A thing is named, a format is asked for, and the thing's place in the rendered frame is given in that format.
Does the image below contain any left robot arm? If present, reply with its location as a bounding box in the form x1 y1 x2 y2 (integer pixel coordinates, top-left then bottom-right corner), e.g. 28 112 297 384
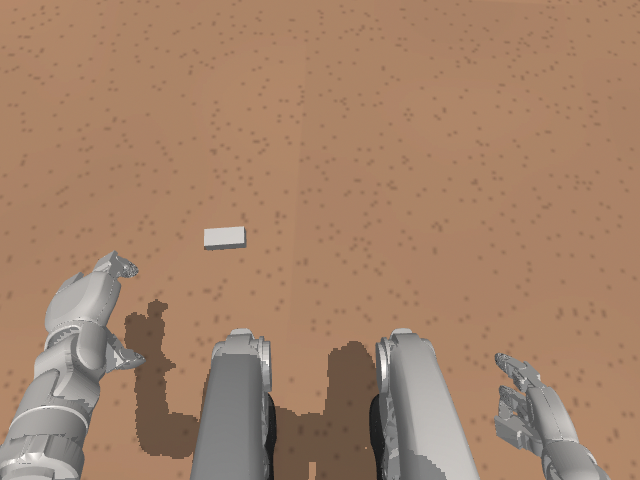
0 320 108 480

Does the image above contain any right robot foot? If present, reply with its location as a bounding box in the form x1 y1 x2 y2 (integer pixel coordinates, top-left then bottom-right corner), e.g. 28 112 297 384
369 394 400 480

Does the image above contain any left robot hand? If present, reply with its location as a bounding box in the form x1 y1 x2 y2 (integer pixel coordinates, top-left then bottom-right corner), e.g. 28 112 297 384
45 250 146 373

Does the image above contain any right robot hand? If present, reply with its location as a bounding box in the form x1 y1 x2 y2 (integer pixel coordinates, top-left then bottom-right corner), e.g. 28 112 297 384
494 353 580 458

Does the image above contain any small box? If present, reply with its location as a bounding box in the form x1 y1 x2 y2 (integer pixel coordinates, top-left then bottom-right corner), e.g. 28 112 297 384
204 226 247 250

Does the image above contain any right robot arm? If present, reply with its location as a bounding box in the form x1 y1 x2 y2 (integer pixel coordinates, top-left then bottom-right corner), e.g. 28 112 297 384
541 441 611 480

